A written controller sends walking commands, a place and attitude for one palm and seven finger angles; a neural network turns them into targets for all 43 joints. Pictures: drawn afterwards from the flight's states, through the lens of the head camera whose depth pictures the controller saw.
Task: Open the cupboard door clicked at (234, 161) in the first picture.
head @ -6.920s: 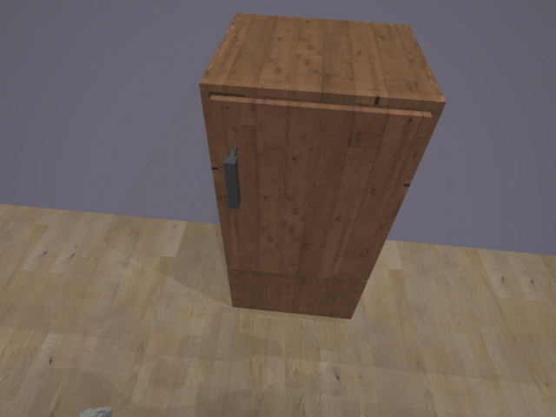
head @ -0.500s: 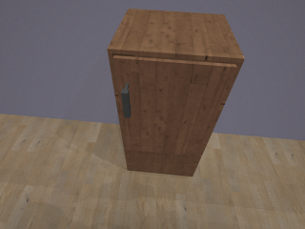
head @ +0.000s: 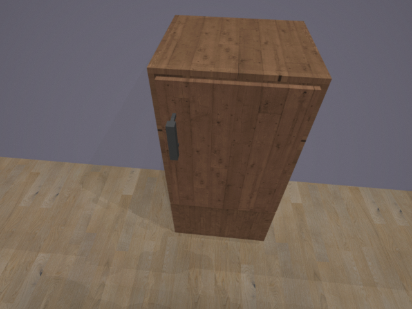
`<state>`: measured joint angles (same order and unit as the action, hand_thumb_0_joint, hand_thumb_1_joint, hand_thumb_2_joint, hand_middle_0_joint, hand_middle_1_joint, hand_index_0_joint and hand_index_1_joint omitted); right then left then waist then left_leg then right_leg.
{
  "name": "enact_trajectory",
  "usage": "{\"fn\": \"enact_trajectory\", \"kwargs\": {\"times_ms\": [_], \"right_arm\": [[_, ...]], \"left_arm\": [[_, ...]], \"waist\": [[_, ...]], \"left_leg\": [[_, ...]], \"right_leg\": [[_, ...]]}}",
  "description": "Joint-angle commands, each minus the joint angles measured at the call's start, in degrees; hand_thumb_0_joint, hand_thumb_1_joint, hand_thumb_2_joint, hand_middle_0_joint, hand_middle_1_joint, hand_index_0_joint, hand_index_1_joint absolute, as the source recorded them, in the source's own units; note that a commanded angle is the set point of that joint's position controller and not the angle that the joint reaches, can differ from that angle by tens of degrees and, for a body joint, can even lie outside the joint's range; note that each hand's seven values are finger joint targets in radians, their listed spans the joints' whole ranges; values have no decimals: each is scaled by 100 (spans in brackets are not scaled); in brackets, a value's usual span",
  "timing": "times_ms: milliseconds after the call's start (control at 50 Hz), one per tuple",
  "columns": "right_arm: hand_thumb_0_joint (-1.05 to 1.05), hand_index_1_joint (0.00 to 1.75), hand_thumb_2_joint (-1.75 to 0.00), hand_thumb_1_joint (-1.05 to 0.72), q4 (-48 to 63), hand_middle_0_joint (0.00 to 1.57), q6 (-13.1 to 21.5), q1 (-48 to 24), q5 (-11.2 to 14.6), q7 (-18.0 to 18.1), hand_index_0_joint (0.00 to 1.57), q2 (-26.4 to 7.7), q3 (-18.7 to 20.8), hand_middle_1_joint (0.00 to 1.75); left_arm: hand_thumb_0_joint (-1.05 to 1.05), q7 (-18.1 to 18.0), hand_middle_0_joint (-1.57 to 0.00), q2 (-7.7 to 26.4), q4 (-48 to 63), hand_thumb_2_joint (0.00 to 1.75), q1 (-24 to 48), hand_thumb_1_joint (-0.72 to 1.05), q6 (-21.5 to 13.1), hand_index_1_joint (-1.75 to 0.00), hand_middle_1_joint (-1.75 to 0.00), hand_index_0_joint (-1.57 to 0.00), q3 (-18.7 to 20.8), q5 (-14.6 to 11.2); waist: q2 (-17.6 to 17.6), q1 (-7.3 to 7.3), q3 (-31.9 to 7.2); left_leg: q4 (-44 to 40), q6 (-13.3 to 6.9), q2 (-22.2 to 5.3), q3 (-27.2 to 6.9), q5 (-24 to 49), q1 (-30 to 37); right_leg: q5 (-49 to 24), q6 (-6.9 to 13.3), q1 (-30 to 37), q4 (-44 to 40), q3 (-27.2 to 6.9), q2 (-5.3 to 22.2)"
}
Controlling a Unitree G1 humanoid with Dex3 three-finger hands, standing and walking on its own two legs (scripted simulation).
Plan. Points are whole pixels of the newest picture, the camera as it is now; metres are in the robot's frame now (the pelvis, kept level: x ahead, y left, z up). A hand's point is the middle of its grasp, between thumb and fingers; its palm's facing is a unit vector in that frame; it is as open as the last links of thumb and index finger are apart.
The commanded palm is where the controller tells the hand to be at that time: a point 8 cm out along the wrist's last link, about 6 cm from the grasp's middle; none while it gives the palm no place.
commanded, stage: look again from close up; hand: left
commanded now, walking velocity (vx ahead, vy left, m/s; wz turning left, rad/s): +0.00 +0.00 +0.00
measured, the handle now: (174, 136) +0.58 +0.13 -0.03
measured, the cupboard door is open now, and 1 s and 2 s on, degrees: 0 0 0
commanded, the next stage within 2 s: raise the hand with hooked fingers in 0.32 s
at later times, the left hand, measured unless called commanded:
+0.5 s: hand out of the picture +0.05 +0.17 -0.14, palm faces +0.17 -0.96 -0.20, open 7.2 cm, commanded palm +0.10 +0.21 -0.07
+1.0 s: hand (110, 305) +0.15 +0.19 -0.05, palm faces +0.10 -0.99 -0.08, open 9.5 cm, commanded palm +0.14 +0.24 -0.05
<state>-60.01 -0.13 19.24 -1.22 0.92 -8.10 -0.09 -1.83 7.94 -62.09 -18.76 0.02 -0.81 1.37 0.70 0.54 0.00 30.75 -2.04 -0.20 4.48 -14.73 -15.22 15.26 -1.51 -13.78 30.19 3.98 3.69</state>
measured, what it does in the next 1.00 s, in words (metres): lowers itself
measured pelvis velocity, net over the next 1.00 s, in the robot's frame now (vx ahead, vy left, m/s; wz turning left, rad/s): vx -0.01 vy -0.04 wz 0.04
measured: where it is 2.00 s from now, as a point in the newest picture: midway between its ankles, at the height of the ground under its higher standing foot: outside the picture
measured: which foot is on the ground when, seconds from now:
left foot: down 0.00-1.00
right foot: down 0.00-1.00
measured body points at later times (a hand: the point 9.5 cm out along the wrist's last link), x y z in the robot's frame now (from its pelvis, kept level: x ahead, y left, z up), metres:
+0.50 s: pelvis -0.01 -0.02 +0.00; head -0.01 -0.01 +0.45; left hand +0.04 +0.22 -0.12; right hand +0.02 -0.25 -0.14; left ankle +0.02 +0.09 -0.73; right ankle +0.01 -0.14 -0.73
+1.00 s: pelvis -0.01 -0.04 -0.10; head +0.05 -0.01 +0.34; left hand +0.14 +0.24 -0.04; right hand +0.23 -0.26 -0.14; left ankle +0.02 +0.09 -0.73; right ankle +0.01 -0.14 -0.73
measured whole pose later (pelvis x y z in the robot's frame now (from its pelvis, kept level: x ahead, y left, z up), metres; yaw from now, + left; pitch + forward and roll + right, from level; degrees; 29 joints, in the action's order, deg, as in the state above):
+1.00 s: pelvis -0.01 -0.04 -0.10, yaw +2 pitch +14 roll -3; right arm -30.0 14.0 8.3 0.9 1.9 -13.8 3.2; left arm 21.9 14.2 0.2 -29.3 -32.0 14.4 -18.4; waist -0.6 -3.2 -7.8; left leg 72.9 1.6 -2.9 -3.9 -31.4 -55.5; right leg 33.2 2.7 -51.0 70.1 7.8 0.0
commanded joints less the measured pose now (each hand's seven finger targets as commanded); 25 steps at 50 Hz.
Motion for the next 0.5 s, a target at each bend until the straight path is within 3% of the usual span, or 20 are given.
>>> {"fn": "enact_trajectory", "kwargs": {"times_ms": [0,40,80,120,200,280,300,380,400,420,440,460,480], "right_arm": [[0,30,-90,-90,332,20,186,108,36,38,20,-623,114,30],[0,30,-90,-90,310,20,182,132,39,34,20,-626,125,30],[0,30,-90,-90,286,20,208,135,37,34,20,-639,117,30],[0,30,-90,-90,279,20,208,91,46,32,20,-628,110,30],[0,30,-90,-90,225,20,216,66,49,34,20,-624,92,30],[0,30,-90,-90,173,20,192,-22,53,30,20,-619,82,30],[0,30,-90,-90,153,20,177,-17,53,29,20,-617,75,30],[0,30,-90,-90,86,20,173,8,54,28,20,-615,78,30],[0,30,-90,-90,385,20,154,-516,82,-8,20,-826,93,30],[0,30,-90,-90,2538,20,997,-682,420,269,20,-1665,190,30],[0,30,-90,-90,2081,20,1581,-1063,436,475,20,-1178,-12,30],[0,30,-90,-90,1841,20,1782,-960,466,497,20,-1246,115,30],[0,30,-90,-90,1766,20,1806,-841,524,430,20,-974,78,30]], "left_arm": [[0,-39,-20,523,259,90,-311,90,-115,-30,-30,-20,134,-21],[0,-45,-20,519,295,90,-299,90,-122,-30,-30,-20,138,-24],[0,-42,-20,544,310,90,-299,90,-127,-30,-30,-20,149,-27],[0,-41,-20,579,326,90,-285,90,-142,-30,-30,-20,152,-29],[0,-37,-20,622,346,90,-252,90,-156,-30,-30,-20,165,-38],[0,-33,-20,651,331,90,-249,90,-146,-30,-30,-20,165,-37],[0,-29,-20,664,315,90,-241,90,-142,-30,-30,-20,155,-41],[0,-25,-20,665,305,90,-247,90,-142,-30,-30,-20,162,-39],[0,-237,-20,765,97,90,-473,90,-144,-30,-30,-20,119,2],[0,-138,-20,1978,9184,89,3904,88,-1441,-32,-32,-20,849,-1337],[0,-353,-20,1666,7551,88,1232,85,-1164,-33,-33,-20,827,-922],[0,-622,-21,1158,7044,87,960,83,-931,-34,-34,-21,601,-1049],[0,-576,-21,-116,5695,86,-705,81,-334,-36,-36,-21,-146,-996]], "waist": [[-37,-38,506],[-224,-23,528],[-37,-32,399],[-201,-40,379],[-185,-28,263],[3,-44,418],[-96,-30,480],[-35,-30,396],[-69,-241,901],[915,584,-1925],[1494,-80,-1604],[1267,125,-1182],[875,142,-381]], "left_leg": [[-1092,-13,-584,-818,-408,-475],[-1065,-5,-566,-758,-333,-392],[-1093,-7,-585,-743,-146,-269],[-990,10,-546,-650,71,-211],[-900,37,-527,-551,428,-24],[-930,67,-522,-528,303,-42],[-958,79,-522,-524,195,-61],[-983,96,-531,-523,176,-14],[-95,266,-639,-278,80,-320],[-738,85,18,-303,383,1235],[-920,60,-111,-217,48,1096],[-989,217,-129,-337,-692,372],[-961,164,-151,-484,-1004,-40]], "right_leg": [[-166,322,-77,-484,-406,219],[-153,316,-123,-553,-443,227],[-304,305,-66,-538,-433,241],[-402,303,-21,-616,-500,269],[-506,310,12,-725,-560,310],[-383,311,-49,-845,-586,312],[-273,311,-96,-888,-591,306],[-223,314,-38,-956,-591,305],[-885,315,-354,-971,-775,480],[-637,318,289,-435,-173,-118],[23,442,145,-63,49,-300],[462,386,-186,-41,231,-387],[472,349,-605,-16,322,-387]]}}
